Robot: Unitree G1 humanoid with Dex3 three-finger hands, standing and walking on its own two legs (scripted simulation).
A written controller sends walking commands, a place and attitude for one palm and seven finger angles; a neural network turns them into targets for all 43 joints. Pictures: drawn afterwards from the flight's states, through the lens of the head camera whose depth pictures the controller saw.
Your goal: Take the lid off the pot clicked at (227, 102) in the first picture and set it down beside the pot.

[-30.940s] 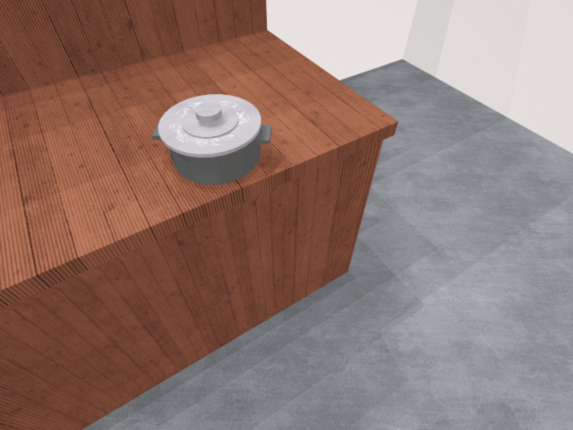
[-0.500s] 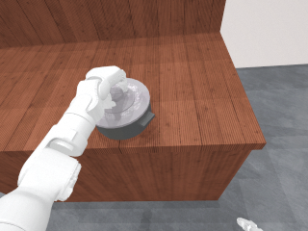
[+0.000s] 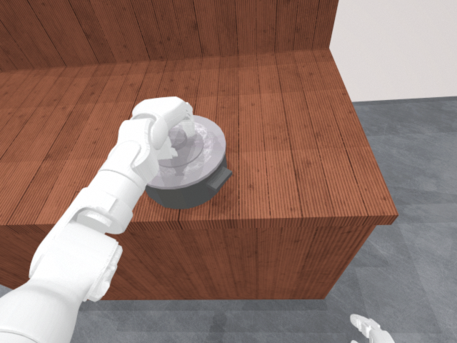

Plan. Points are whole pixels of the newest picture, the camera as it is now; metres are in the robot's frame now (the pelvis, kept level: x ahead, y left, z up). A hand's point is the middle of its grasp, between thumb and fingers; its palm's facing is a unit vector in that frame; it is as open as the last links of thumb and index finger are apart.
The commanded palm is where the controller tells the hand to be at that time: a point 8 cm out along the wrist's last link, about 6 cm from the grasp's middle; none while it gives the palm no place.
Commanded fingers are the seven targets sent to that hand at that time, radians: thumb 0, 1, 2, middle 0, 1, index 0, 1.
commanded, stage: close the fingers and squeeze the knob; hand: left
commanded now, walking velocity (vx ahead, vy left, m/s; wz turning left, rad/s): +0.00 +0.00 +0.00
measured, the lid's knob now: (174, 139) +0.48 +0.11 +0.09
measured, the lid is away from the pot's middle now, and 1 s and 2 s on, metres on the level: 0.00 0.01 0.02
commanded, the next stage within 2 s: lift the lid straight up in 0.58 s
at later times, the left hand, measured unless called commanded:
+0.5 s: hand (167, 141) +0.45 +0.11 +0.11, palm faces -0.32 -0.05 -0.94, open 8.0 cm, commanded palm +0.43 +0.13 +0.18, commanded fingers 0.00 0.54 0.97 -0.83 -1.03 -0.83 -1.00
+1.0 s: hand (162, 136) +0.45 +0.11 +0.13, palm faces -0.30 -0.05 -0.95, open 8.0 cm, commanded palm +0.43 +0.12 +0.21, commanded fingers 0.00 0.59 1.01 -0.85 -1.04 -0.85 -1.00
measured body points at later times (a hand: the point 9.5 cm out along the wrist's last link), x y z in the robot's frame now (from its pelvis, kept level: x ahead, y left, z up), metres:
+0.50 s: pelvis +0.00 +0.00 +0.00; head +0.04 -0.04 +0.45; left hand +0.46 +0.11 +0.17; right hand +0.12 -0.26 -0.14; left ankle +0.01 +0.13 -0.74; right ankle -0.04 -0.15 -0.74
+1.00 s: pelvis +0.00 +0.00 +0.00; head +0.03 -0.04 +0.45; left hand +0.46 +0.12 +0.18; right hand +0.13 -0.25 -0.14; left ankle +0.01 +0.13 -0.74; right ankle -0.04 -0.15 -0.74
